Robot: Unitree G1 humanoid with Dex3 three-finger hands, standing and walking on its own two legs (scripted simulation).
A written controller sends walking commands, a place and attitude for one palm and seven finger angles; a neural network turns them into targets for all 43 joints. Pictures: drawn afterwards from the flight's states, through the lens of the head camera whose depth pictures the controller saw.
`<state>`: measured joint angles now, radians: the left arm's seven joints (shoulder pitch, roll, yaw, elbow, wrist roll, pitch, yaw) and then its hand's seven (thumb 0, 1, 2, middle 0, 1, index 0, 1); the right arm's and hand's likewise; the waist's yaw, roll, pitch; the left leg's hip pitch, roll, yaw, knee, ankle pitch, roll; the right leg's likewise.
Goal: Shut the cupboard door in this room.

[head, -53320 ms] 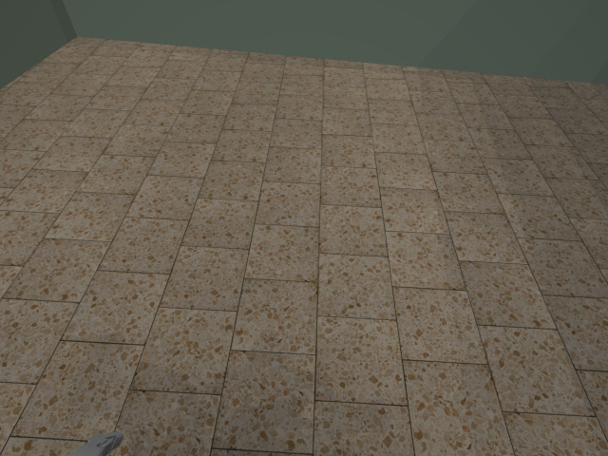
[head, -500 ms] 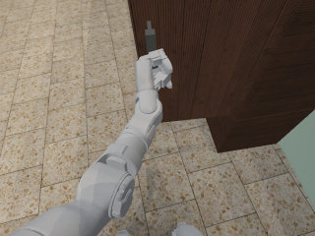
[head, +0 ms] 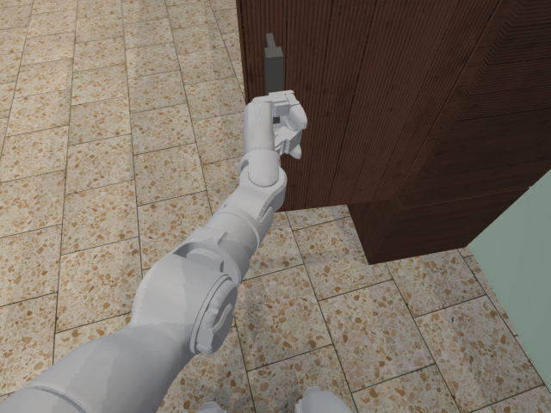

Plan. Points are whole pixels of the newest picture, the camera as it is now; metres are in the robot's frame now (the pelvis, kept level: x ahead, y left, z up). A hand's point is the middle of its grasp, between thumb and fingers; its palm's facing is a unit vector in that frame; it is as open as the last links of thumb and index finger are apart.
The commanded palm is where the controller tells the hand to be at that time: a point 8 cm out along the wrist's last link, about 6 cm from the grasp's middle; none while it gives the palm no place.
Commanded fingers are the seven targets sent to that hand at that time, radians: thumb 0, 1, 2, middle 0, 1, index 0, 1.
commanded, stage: push the door shut along its arc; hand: left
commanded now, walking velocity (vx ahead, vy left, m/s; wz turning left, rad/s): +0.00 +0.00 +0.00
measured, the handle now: (272, 85) +0.57 -0.08 +0.13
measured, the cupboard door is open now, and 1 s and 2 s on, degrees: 87 76 74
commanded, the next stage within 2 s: pull the fist back off the door in 1.32 s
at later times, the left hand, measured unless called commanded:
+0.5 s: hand (306, 105) +0.51 -0.12 +0.13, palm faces -0.22 -0.97 -0.04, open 3.2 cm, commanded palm +0.54 -0.07 +0.12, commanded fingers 0.00 0.90 0.90 -1.30 -1.50 -1.30 -1.50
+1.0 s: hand (316, 85) +0.55 -0.14 +0.13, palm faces -0.35 -0.93 -0.06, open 3.1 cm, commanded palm +0.60 -0.10 +0.12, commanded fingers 0.00 0.90 0.90 -1.30 -1.50 -1.30 -1.50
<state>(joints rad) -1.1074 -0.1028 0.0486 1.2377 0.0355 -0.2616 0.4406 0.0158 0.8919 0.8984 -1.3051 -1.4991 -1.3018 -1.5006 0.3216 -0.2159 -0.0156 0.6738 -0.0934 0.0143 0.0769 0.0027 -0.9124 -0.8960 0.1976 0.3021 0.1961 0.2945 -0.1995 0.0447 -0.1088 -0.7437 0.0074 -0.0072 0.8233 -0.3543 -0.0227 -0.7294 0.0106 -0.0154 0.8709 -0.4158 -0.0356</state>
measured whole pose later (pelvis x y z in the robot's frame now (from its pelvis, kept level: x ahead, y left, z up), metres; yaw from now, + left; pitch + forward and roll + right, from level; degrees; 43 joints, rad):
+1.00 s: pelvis +0.00 +0.01 -0.03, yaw -1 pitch +28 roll +0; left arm -1.56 0.16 0.13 1.46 0.07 -0.22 0.20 0.02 0.90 0.90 -1.30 -1.50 -1.30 -1.50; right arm 0.50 -0.23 -0.01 0.72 -0.13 -0.10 0.08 0.00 -0.91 -0.90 0.20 0.30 0.20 0.29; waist -0.38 0.08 -0.11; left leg -1.07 0.02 -0.01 0.99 -0.40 -0.01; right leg -1.04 0.02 -0.02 1.00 -0.44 -0.03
